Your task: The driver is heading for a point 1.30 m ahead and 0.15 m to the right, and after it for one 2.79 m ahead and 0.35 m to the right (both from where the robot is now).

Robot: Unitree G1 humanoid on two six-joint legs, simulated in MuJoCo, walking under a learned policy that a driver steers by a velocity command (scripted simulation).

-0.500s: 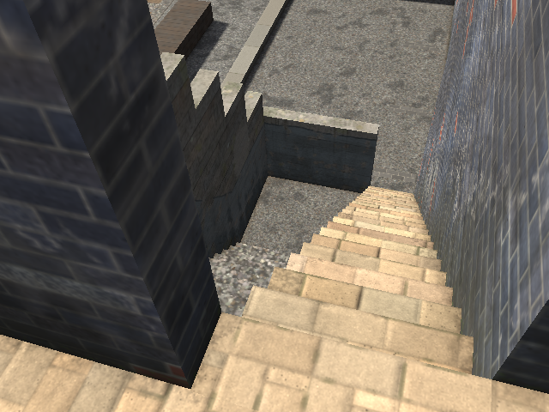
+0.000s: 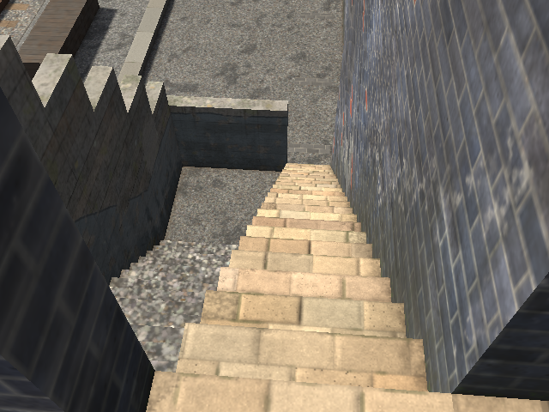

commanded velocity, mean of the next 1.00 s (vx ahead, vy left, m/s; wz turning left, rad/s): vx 0.49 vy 0.00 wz -0.39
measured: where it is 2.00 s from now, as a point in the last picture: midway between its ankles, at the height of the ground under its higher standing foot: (285, 294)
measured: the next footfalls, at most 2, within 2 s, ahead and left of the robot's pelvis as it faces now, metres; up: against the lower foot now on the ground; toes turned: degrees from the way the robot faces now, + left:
right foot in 0.04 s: +0.19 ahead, -0.08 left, +0.00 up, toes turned -5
left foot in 0.56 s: +0.44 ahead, +0.06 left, +0.00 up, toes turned -20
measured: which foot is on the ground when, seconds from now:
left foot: down 0.00-0.06, up 0.08-0.54, down 0.56-1.00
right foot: up 0.00-0.02, down 0.04-0.58, up 0.60-1.00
